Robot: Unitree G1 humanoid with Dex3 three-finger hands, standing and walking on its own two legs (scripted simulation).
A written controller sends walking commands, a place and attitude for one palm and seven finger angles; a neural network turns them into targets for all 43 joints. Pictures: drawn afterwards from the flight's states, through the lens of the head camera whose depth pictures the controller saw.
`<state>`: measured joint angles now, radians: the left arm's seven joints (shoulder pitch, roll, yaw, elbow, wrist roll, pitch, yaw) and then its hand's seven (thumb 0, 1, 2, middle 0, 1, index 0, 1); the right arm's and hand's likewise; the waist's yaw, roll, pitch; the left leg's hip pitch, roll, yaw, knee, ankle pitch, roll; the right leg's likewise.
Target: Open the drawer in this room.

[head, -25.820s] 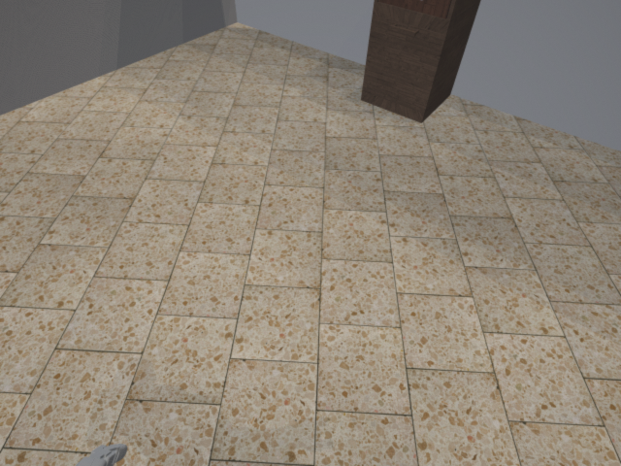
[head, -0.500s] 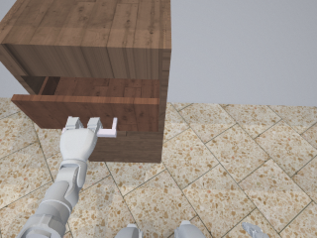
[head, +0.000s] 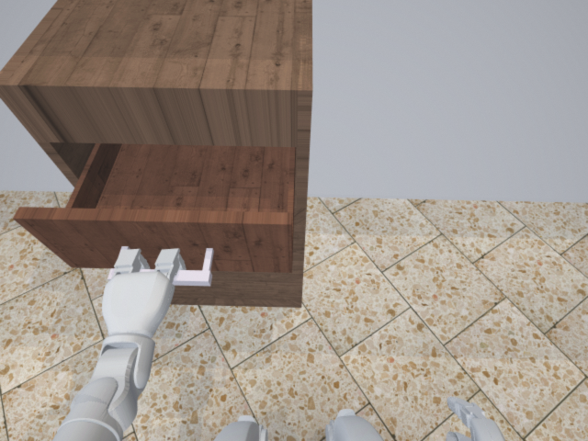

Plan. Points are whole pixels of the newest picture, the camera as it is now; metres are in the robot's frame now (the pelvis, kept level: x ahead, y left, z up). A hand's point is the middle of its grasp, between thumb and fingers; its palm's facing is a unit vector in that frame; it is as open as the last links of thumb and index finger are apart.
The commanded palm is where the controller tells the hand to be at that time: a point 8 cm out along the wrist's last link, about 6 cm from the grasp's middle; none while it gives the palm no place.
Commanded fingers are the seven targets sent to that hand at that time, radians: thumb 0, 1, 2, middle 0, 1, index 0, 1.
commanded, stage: pull the drawer open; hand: left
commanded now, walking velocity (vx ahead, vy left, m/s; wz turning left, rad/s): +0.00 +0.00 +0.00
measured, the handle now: (163, 265) +0.37 +0.21 -0.03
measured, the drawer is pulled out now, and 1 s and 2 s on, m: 0.14 0.26 0.30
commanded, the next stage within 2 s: open the thumb to release the handle in 1.60 s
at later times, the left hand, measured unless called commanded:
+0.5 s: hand (146, 348) +0.25 +0.22 -0.05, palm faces -0.02 -0.07 -1.00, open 5.4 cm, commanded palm +0.21 +0.24 +0.00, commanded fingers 0.00 0.90 0.90 -0.40 -1.35 -0.40 -1.35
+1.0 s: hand (133, 398) +0.19 +0.22 -0.05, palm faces -0.05 -0.08 -1.00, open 5.4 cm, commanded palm +0.15 +0.23 +0.00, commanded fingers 0.00 0.90 0.90 -0.40 -1.35 -0.40 -1.35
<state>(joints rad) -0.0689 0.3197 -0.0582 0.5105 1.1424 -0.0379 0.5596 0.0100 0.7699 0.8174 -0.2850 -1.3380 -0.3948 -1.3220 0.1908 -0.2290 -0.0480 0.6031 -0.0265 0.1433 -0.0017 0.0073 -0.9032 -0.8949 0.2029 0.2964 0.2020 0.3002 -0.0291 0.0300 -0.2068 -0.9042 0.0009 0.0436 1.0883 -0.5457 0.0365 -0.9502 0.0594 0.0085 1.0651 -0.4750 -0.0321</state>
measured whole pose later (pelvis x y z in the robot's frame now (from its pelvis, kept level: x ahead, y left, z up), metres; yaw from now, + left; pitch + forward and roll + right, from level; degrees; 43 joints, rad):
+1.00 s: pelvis +0.00 -0.01 -0.01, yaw +1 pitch +20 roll +1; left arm 0.43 0.33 -0.02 0.12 1.13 -0.13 0.60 0.01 0.76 0.80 -0.27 -1.30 -0.41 -1.32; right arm 0.11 -0.22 -0.02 0.54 -0.05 0.11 0.02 0.01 -0.90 -0.90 0.20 0.30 0.20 0.30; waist 0.02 0.02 -0.21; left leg -0.92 0.00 0.04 1.16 -0.59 0.02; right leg -0.98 0.06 0.00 1.17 -0.53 -0.05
